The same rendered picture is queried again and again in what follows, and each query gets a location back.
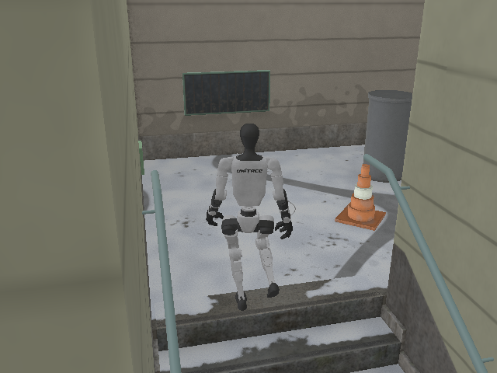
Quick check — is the left robot forearm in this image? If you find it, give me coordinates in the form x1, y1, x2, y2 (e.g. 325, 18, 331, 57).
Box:
208, 189, 222, 216

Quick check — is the robot left thigh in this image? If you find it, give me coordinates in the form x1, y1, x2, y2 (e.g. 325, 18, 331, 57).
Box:
221, 215, 242, 261

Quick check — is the robot right upper arm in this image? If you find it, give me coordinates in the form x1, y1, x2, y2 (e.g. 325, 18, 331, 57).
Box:
266, 157, 285, 200

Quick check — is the robot left upper arm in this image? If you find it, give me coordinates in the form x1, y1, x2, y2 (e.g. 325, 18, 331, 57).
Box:
215, 157, 234, 200

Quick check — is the right robot hand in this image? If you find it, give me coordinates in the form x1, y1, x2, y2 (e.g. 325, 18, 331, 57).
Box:
275, 221, 293, 239

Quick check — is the left robot shin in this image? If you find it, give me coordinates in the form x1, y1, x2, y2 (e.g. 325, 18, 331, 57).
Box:
229, 249, 245, 301

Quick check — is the right robot forearm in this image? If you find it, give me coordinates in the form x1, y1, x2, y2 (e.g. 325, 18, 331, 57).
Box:
277, 189, 291, 223

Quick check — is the left robot hand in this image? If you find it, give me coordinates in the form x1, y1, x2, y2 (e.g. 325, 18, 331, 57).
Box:
206, 210, 224, 226

